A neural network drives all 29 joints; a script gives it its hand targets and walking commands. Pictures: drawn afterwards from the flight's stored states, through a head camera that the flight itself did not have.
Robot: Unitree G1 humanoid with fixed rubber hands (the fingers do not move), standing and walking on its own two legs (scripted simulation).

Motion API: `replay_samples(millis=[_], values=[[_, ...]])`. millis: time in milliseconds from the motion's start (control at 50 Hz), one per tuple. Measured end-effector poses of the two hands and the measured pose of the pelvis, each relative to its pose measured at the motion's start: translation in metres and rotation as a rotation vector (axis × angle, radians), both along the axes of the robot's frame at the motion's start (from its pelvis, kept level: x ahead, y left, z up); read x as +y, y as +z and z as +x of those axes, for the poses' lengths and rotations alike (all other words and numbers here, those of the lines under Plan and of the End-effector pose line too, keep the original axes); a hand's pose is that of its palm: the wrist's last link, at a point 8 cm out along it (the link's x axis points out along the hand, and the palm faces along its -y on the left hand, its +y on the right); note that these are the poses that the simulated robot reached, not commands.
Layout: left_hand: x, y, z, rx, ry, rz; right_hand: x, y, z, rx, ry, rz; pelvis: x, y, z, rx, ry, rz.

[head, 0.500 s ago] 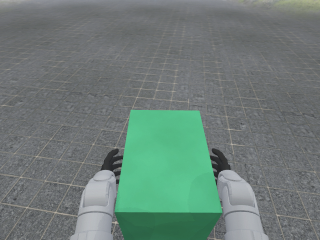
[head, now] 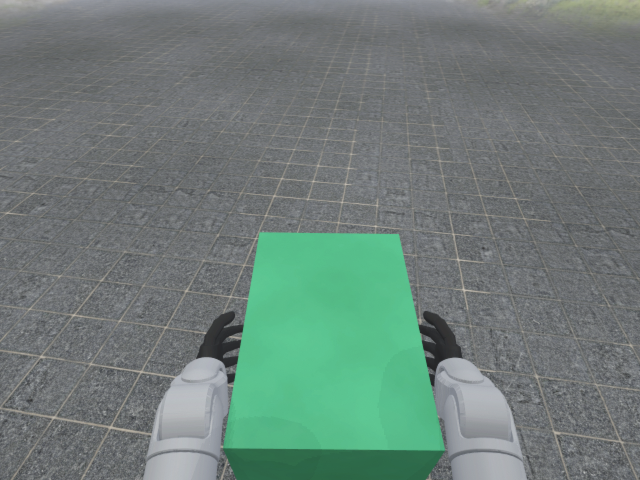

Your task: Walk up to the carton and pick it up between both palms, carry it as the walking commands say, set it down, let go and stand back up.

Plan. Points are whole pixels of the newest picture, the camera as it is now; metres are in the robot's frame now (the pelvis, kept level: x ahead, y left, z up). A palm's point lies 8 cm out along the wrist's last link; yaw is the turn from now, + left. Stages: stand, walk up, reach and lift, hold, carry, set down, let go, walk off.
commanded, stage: hold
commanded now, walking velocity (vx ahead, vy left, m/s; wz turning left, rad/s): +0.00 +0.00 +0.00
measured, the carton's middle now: (327, 376) +0.31 -0.01 -0.03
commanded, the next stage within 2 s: carry in 1.44 s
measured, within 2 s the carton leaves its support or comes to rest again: neither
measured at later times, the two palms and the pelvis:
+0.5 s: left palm (206, 374) +0.27 +0.15 +0.04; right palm (443, 371) +0.27 -0.15 +0.04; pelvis -0.01 +0.00 +0.00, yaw +0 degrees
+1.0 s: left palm (209, 373) +0.28 +0.14 +0.04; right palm (445, 374) +0.27 -0.15 +0.04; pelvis -0.01 +0.00 +0.00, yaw +0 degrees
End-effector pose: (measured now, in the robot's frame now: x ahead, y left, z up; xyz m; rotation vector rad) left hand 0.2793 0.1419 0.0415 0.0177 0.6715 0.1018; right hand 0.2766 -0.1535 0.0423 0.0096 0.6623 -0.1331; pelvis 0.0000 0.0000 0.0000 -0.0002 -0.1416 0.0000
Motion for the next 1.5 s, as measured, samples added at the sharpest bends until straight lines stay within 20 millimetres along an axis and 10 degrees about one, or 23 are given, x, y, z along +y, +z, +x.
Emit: replay_samples(millis=[1500], values=[[0.003, 0.005, 0.001, -0.023, 0.026, -0.017, 0.003, 0.004, 0.005, -0.02, 0.013, -0.001, -0.004, -0.005, -0.003, 0.078, 0.019, -0.007]])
